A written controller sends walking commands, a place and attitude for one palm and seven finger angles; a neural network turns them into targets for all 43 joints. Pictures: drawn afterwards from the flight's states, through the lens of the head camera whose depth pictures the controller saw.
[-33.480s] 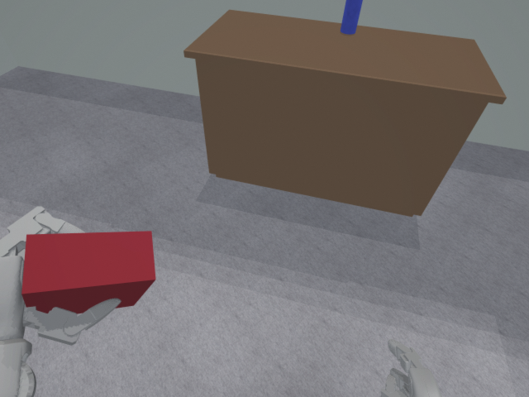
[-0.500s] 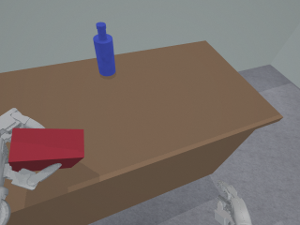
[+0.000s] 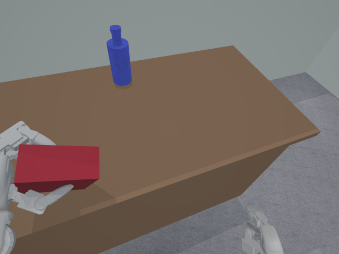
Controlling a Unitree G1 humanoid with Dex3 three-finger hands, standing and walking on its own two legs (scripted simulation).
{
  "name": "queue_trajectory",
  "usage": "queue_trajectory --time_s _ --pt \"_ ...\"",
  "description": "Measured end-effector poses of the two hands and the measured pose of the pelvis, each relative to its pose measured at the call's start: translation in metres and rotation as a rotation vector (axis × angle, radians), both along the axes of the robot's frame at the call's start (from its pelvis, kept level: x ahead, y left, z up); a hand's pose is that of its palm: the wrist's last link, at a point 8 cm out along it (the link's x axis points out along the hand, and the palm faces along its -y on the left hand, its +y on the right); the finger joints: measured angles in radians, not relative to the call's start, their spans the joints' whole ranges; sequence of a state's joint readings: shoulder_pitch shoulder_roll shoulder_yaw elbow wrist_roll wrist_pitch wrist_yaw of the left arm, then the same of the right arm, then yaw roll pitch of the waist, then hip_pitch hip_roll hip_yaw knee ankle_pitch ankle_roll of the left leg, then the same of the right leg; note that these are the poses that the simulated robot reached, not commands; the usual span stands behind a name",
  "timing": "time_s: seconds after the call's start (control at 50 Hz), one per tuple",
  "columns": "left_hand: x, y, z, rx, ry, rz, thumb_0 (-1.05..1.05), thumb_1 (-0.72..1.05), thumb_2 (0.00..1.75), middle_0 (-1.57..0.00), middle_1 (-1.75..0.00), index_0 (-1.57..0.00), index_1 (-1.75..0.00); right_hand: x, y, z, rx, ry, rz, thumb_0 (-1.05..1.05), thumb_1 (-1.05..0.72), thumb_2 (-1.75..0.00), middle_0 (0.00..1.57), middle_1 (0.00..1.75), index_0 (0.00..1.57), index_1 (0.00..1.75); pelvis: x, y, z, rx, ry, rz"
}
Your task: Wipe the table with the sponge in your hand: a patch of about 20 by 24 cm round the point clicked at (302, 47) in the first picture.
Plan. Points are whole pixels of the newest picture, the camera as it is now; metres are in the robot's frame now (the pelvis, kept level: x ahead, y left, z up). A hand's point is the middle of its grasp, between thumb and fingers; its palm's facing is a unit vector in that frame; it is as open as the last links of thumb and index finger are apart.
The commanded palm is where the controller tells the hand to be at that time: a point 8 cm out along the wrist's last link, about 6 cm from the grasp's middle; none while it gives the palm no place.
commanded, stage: turn the palm down, sponge in hand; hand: left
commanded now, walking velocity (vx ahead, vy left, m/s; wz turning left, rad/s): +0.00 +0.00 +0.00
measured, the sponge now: (69, 170) +0.24 +0.21 +0.11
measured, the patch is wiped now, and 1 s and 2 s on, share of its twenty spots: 0.00 0.00 0.00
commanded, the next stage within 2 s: none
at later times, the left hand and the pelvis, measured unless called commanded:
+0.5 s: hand (27, 186) +0.18 +0.24 +0.16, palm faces +0.48 -0.61 -0.64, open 9.9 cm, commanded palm +0.15 +0.26 +0.19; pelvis -0.03 -0.06 -0.01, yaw +5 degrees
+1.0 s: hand (60, 160) +0.24 +0.22 +0.15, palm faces +0.22 -0.38 -0.90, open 9.9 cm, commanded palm +0.19 +0.23 +0.20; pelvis +0.01 -0.09 -0.02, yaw -2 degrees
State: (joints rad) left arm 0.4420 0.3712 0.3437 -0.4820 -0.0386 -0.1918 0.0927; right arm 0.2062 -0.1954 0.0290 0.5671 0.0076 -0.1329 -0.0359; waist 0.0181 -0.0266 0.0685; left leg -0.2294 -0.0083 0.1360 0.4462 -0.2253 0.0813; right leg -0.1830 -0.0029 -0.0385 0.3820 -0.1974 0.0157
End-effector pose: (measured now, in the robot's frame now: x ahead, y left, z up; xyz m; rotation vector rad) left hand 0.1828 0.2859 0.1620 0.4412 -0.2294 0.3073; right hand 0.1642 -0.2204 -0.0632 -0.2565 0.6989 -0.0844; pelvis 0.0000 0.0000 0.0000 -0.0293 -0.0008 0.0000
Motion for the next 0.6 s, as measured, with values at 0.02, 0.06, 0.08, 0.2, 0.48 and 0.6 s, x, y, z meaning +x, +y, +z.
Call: queue_trajectory --time_s 0.02,0.06,0.08,0.2,0.48,0.6 --pt "0.000 0.000 0.000 0.000 -0.003 0.001 -0.01 -0.48 1.02 -0.75 -1.36 -0.76 -1.35 0.000 0.000 0.000 -0.001 0.000 0.001 0.01 -0.90 -0.89 0.21 0.30 0.21 0.30 0.000 0.000 0.000 0.000 0.000 0.000" --pt "0.008 0.006 0.017 0.140 -0.044 -0.021 -0.01 -0.48 1.02 -0.75 -1.35 -0.77 -1.35 0.002 0.002 -0.003 -0.028 0.006 0.041 0.01 -0.90 -0.89 0.21 0.30 0.21 0.30 -0.002 -0.002 -0.003 0.004 0.006 0.032" --pt "0.015 0.014 0.027 0.196 -0.062 -0.004 -0.01 -0.48 1.02 -0.76 -1.35 -0.77 -1.34 0.003 0.004 -0.006 -0.036 0.020 0.082 0.01 -0.90 -0.89 0.21 0.30 0.21 0.30 -0.003 -0.004 -0.005 0.011 0.008 0.048" --pt "0.020 0.026 0.042 0.064 0.017 0.105 -0.01 -0.48 1.02 -0.75 -1.36 -0.76 -1.35 0.020 0.005 -0.013 0.038 -0.012 0.138 0.01 -0.90 -0.89 0.21 0.30 0.21 0.30 -0.005 -0.009 -0.008 0.031 0.002 0.029" --pt "-0.042 -0.025 0.027 0.285 0.089 0.207 -0.01 -0.48 1.02 -0.76 -1.35 -0.77 -1.34 0.039 -0.015 -0.013 0.046 -0.068 0.208 0.01 -0.90 -0.89 0.21 0.30 0.21 0.30 -0.025 -0.058 -0.014 0.030 -0.023 0.080" --pt "-0.031 -0.016 0.028 0.336 0.288 0.313 -0.01 -0.48 1.03 -0.75 -1.36 -0.76 -1.35 0.031 -0.042 -0.029 0.059 -0.029 0.161 0.01 -0.90 -0.89 0.21 0.30 0.21 0.30 -0.030 -0.076 -0.015 0.031 -0.040 0.089"
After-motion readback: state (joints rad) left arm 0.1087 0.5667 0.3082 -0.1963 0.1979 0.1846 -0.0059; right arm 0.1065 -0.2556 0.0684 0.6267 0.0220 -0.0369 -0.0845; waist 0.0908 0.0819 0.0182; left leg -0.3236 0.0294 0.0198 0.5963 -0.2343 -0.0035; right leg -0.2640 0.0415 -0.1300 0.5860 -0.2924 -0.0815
